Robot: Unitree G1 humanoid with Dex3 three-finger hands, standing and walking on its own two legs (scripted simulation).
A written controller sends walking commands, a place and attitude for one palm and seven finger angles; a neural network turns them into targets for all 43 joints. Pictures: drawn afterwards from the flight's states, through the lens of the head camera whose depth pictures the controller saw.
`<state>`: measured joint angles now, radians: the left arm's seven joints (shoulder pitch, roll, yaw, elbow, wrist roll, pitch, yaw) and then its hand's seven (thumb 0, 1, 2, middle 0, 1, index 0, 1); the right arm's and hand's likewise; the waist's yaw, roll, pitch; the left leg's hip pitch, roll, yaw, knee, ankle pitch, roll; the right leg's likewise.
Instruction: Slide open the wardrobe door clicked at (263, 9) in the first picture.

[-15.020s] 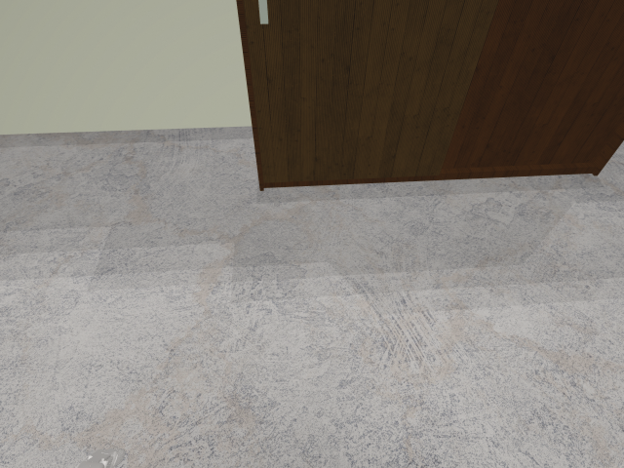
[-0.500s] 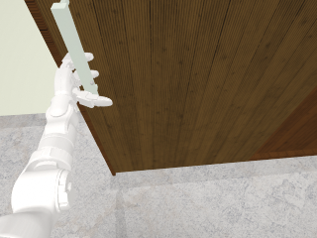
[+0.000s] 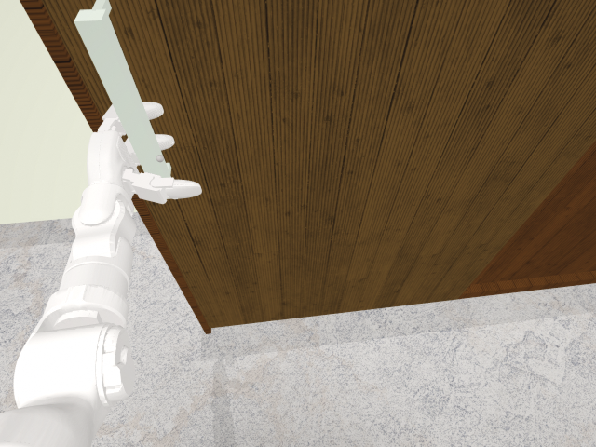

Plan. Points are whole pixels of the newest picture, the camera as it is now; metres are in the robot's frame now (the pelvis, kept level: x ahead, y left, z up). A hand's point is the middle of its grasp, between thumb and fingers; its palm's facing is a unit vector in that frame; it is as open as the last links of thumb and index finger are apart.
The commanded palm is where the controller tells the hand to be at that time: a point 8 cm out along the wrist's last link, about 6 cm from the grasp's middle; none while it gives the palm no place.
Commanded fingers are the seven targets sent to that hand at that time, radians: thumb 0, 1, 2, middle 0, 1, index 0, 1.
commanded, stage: grip the handle and tug to test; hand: left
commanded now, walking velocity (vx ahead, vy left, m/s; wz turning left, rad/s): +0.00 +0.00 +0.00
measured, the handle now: (139, 114) +0.52 +0.21 +0.16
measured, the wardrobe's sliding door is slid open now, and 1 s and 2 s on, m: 0.00 0.00 0.01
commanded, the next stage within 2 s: tug the door sideways, standing still in 1.26 s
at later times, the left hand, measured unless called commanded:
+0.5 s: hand (157, 159) +0.46 +0.18 +0.13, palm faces +0.12 -0.99 +0.01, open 6.2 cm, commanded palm +0.43 +0.23 +0.13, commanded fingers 0.00 0.90 0.90 -0.45 -1.40 -0.45 -1.40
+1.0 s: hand (158, 159) +0.46 +0.18 +0.13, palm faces +0.12 -0.99 +0.01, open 6.1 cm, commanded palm +0.42 +0.23 +0.13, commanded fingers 0.00 0.90 0.90 -0.45 -1.40 -0.45 -1.40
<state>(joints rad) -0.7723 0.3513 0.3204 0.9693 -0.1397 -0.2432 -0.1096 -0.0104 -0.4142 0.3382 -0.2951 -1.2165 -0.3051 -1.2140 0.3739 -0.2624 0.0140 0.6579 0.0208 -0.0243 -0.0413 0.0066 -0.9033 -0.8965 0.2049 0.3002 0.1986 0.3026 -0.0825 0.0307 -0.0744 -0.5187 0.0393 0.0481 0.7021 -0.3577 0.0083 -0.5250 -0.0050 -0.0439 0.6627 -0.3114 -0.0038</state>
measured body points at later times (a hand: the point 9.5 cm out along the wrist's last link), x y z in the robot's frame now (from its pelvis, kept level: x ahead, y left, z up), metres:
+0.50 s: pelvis +0.00 +0.00 +0.00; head +0.05 +0.00 +0.45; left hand +0.45 +0.24 +0.13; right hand +0.07 -0.26 -0.12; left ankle -0.01 +0.11 -0.72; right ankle +0.01 -0.12 -0.72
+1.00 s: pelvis -0.01 +0.00 +0.00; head +0.05 +0.00 +0.45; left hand +0.45 +0.24 +0.13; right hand +0.05 -0.26 -0.12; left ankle -0.01 +0.11 -0.72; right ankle +0.01 -0.12 -0.72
